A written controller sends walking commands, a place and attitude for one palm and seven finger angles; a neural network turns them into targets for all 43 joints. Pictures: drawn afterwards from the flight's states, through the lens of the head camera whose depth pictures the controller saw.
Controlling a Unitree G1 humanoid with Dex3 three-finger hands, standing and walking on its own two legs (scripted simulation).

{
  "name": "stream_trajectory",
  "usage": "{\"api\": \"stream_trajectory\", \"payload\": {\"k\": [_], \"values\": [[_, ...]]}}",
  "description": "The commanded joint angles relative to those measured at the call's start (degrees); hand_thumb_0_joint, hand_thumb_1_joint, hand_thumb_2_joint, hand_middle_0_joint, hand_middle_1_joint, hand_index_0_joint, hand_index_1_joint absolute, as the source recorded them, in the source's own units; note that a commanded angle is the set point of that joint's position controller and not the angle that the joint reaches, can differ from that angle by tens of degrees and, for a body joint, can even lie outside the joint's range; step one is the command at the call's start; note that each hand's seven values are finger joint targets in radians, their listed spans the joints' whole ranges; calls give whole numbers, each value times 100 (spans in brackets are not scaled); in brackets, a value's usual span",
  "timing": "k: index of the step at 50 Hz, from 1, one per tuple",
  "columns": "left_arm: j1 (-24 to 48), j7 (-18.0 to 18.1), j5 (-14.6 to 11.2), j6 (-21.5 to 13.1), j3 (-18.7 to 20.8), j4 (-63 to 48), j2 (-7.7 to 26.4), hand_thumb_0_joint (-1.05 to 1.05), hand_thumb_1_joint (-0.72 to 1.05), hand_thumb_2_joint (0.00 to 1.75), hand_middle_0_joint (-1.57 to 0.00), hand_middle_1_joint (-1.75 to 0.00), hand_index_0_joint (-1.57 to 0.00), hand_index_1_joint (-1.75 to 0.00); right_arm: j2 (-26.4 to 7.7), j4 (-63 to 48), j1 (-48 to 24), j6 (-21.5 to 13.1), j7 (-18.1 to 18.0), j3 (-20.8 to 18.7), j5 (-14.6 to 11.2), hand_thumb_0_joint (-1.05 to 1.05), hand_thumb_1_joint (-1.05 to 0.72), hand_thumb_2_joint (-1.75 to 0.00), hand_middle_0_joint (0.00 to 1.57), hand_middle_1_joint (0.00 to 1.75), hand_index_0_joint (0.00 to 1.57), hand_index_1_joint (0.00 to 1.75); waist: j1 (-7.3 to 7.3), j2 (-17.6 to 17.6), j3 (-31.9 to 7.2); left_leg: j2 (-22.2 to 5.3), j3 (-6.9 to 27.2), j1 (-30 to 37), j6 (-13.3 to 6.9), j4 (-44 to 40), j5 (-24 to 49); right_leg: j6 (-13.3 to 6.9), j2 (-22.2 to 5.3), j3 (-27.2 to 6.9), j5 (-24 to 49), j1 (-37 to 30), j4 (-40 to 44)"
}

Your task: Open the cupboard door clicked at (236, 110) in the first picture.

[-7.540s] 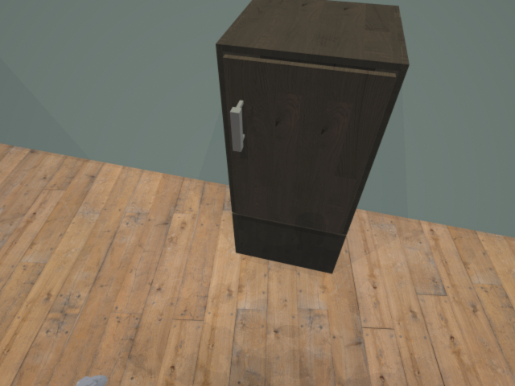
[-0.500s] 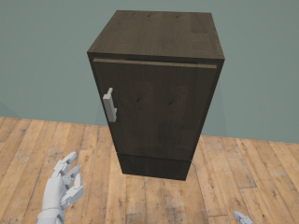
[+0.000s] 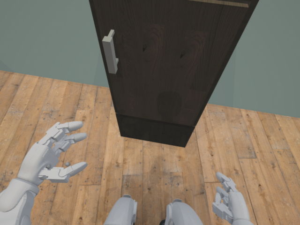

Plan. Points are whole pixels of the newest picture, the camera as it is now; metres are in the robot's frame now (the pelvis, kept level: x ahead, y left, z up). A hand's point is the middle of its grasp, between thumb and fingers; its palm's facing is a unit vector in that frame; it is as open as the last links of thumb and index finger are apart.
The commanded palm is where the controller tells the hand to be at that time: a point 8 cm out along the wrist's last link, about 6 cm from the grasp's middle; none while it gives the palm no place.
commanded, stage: raise the hand with hooked fingers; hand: left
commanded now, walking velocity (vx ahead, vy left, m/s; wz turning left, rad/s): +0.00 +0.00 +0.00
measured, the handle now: (112, 52) +0.60 +0.17 +0.08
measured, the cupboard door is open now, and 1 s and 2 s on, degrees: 0 0 0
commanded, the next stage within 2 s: move the hooked fingers beside the handle in 1.40 s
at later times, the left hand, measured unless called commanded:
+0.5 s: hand (31, 148) +0.26 +0.29 +0.08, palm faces -0.07 -1.00 -0.06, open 13.2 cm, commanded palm +0.25 +0.34 +0.08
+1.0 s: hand (30, 125) +0.31 +0.31 +0.09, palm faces -0.11 -0.99 -0.04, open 14.0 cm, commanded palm +0.29 +0.35 +0.09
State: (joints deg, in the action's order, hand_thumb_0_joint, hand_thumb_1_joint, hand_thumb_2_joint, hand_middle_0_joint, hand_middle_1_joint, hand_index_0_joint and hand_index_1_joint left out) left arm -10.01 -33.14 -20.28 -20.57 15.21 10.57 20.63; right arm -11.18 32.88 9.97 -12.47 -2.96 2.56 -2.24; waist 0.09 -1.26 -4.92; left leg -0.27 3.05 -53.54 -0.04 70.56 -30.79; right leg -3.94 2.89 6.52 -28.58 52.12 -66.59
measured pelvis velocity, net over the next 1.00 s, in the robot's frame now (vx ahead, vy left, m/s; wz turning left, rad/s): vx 0.03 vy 0.03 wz -0.01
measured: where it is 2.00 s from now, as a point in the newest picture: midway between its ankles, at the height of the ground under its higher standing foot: outside the picture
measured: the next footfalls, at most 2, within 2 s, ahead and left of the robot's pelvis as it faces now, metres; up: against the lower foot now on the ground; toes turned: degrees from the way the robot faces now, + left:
none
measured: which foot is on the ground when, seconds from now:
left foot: down 0.00-1.00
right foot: down 0.00-1.00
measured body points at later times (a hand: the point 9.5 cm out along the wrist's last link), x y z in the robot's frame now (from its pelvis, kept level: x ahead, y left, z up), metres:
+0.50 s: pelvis +0.01 +0.05 +0.02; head +0.07 +0.08 +0.47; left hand +0.26 +0.34 +0.08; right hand +0.19 -0.20 -0.03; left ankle +0.04 +0.11 -0.64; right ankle +0.04 -0.08 -0.64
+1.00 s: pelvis +0.03 +0.03 +0.03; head +0.10 +0.05 +0.48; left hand +0.31 +0.36 +0.09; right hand +0.17 -0.22 -0.04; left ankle +0.04 +0.11 -0.64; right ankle +0.04 -0.08 -0.64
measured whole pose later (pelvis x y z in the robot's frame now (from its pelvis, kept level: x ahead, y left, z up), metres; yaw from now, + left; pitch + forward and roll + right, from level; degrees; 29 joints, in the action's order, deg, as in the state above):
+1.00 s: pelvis +0.03 +0.03 +0.03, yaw -1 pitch +14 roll -3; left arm 1.1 -35.5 -21.7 -15.0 24.6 24.0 27.4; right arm -16.7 30.2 16.9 -10.3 -3.1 2.3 -2.1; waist -1.2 -1.3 -6.4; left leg 1.0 0.8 -46.5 -3.1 60.3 -28.2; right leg -0.9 2.0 3.8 -25.2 44.8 -55.5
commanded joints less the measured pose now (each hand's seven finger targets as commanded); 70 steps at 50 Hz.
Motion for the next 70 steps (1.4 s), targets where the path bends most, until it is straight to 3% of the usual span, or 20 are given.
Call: {"api": "stream_trajectory", "payload": {"k": [1,3,6,8,11,14,18,22,26,30,33,36,38,40,48,55,58,60,64,70], "values": [[-634,412,-481,402,1282,-1135,1059,0,6,54,-26,-84,-26,-84,-963,-1256,-203,-289,-93,-510,-75,0,-90,-90,20,30,20,30,302,250,-2004,95,-88,566,-197,-1363,1489,400,-335,-1052,470,-2087,1787],[-549,704,-542,204,1342,-1065,916,0,1,52,-26,-87,-26,-87,-934,-1208,-197,-311,-81,-499,-17,0,-90,-90,20,30,20,30,301,399,-1614,63,-31,436,-148,-1444,1357,311,-231,-891,213,-1793,1718],[-281,927,-301,-292,975,-1000,667,0,-6,49,-27,-92,-27,-92,-1036,-1103,33,-394,-24,-530,13,0,-90,-90,20,30,20,30,46,289,-1197,57,-3,507,-146,-1573,851,281,-171,-647,-325,-1066,1596],[72,829,-155,-495,614,-919,567,0,-10,47,-27,-94,-27,-94,-1151,-1078,130,-447,-27,-530,19,0,-90,-90,20,30,20,30,-136,139,-987,67,34,530,-172,-1564,578,243,-152,-599,-405,-689,1496],[235,546,-28,-566,344,-946,646,0,-17,44,-28,-99,-28,-99,-1298,-1071,347,-532,-48,-534,-39,0,-90,-90,20,30,20,30,-227,-116,-1265,55,140,896,-183,-1755,314,236,-158,-498,-305,-577,1442],[644,382,-91,-489,693,-1252,1194,0,-24,41,-28,-103,-28,-103,-1404,-1059,415,-564,-107,-537,-57,0,-90,-90,20,30,20,30,-135,-388,-1536,23,292,1314,-139,-1944,444,176,-127,-425,20,-700,1375],[602,638,-149,-430,1161,-1612,1535,0,-34,37,-29,-110,-29,-110,-1415,-1053,419,-556,-124,-520,-3,0,-90,-90,20,30,20,30,57,-801,-1709,-43,529,1958,94,-2179,1249,110,-67,-200,566,-761,1190],[367,845,-155,-273,994,-1243,1140,0,-43,33,-29,-115,-29,-115,-1366,-1087,389,-396,-67,-495,2,0,-90,-90,20,30,20,30,-14,-737,-1311,-87,572,1978,188,-2282,1365,173,-81,-109,640,-690,1248],[678,630,19,84,705,-716,1052,0,-50,30,-30,-120,-30,-120,-1438,-1171,459,-251,-43,-481,-35,0,-90,-90,20,30,20,30,-138,-674,-1134,-109,596,1917,211,-2316,1409,188,-70,-110,697,-635,1342],[1307,312,3,246,733,-704,1261,0,-50,30,-30,-120,-30,-120,-1464,-1199,514,-226,-73,-475,-52,0,-90,-90,20,30,20,30,-192,-678,-1393,-110,583,2238,216,-2277,1716,170,-29,-156,844,-723,1478],[1610,240,-105,130,1144,-669,1668,0,-50,30,-30,-120,-30,-120,-1485,-1149,534,-232,-118,-462,-8,0,-90,-90,20,30,20,30,-127,-484,-1585,-89,549,2299,227,-2149,2128,128,20,-179,1019,-865,1454],[1761,210,-164,-32,1269,-649,1736,0,-50,30,-30,-120,-30,-120,-1434,-1083,530,-217,-116,-428,7,0,-90,-90,20,30,20,30,-69,-789,-1735,-109,538,2561,294,-2165,2473,135,-10,-183,1073,-836,1452],[1835,197,-189,-35,1449,-377,1918,0,-50,30,-30,-120,-30,-120,-1440,-1034,538,-194,-110,-415,28,0,-90,-90,20,30,20,30,-46,-680,-1653,-74,491,2333,269,-2120,2462,104,17,-189,1113,-947,1457],[1792,85,-200,36,1393,-6,1828,0,-50,30,-30,-120,-30,-120,-1433,-1029,550,-142,-111,-413,3,0,-90,-90,20,30,20,30,-98,-505,-1617,-50,358,2132,167,-2099,2281,135,-4,-211,1132,-1071,1549],[1859,-331,-351,224,1375,239,1913,0,-50,30,-30,-120,-30,-120,-1445,-1097,624,-139,-83,-440,-31,0,-90,-90,20,30,20,30,-53,-462,-1911,1,144,2047,-5,-1959,2676,137,-9,-340,1665,-1493,1658],[1814,-92,-397,-39,1703,281,2106,0,-50,30,-30,-120,-30,-120,-1410,-1075,650,-115,-25,-452,-10,0,-90,-90,20,30,20,30,-40,-320,-1760,38,-5,1624,-90,-1920,2293,172,-37,-446,1629,-1678,1651],[1939,-53,-345,-104,1658,73,2139,0,-50,30,-30,-120,-30,-120,-1400,-1090,643,-115,-34,-460,-6,0,-90,-90,20,30,20,30,-36,-547,-1890,37,-28,1685,-115,-1891,2347,158,-54,-508,1697,-1732,1638],[1822,-92,-344,-105,1575,91,2036,0,-50,30,-30,-120,-30,-120,-1369,-1098,650,-104,-29,-450,-21,0,-90,-90,20,30,20,30,-60,-499,-1981,41,-64,1699,-138,-1883,2383,199,-73,-547,1818,-1852,1676],[1886,-161,-382,-49,1497,331,1938,0,-50,30,-30,-120,-30,-120,-1363,-1077,623,-79,-51,-423,-40,0,-90,-90,20,30,20,30,-154,-269,-1684,53,-112,1377,-181,-1831,1922,226,-80,-661,1502,-1807,1803],[2051,-177,-359,-91,1546,369,2046,0,-50,30,-30,-120,-30,-120,-1345,-1083,582,-74,-90,-400,-48,0,-90,-90,20,30,20,30,-131,-355,-1703,52,-115,1334,-196,-1835,1725,223,-111,-758,1255,-1846,1865]]}}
